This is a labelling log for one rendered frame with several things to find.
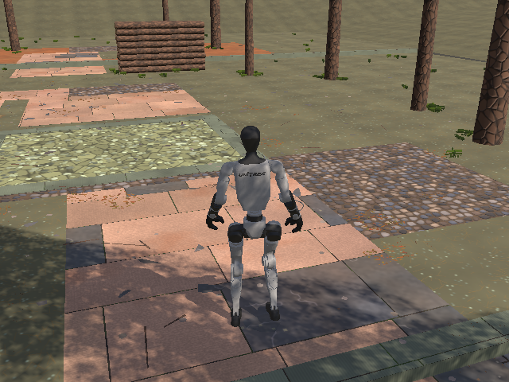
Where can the right robot upper arm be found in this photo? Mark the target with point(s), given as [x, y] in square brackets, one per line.
[278, 168]

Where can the robot left forearm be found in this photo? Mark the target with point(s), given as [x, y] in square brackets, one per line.
[214, 208]

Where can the right robot hand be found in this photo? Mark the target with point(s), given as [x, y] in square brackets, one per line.
[299, 223]

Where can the left robot shin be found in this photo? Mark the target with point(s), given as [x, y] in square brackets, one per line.
[236, 287]

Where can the left robot hand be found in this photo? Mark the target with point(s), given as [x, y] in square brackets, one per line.
[210, 220]

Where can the robot torso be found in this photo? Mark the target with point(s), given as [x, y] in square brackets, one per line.
[252, 184]

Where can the left robot upper arm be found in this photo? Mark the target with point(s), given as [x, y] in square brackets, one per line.
[226, 170]

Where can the robot right forearm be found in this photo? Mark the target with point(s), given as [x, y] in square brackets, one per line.
[292, 208]

